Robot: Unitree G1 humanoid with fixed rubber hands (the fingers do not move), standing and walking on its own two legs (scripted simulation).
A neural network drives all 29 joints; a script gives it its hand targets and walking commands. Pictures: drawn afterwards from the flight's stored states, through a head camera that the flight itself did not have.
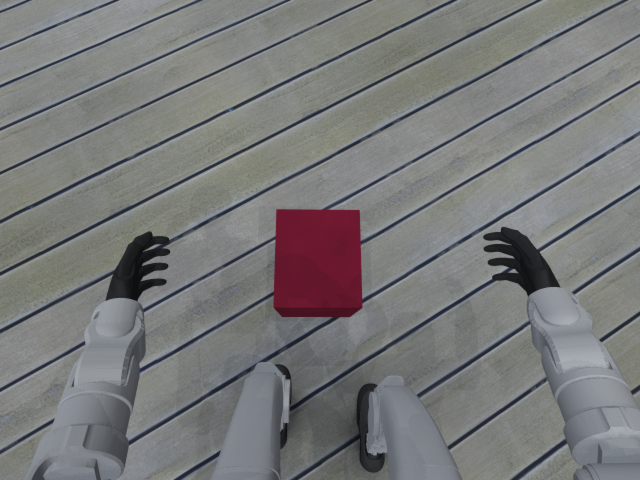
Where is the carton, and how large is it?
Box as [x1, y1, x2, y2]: [273, 209, 361, 316]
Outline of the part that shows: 276,209 273,307 282,316 350,316 361,308 359,210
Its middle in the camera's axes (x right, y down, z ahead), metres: -0.01 +0.07 +0.97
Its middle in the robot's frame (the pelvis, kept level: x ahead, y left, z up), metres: +0.46 +0.01 -0.57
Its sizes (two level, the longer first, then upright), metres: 0.218 0.187 0.267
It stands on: the floor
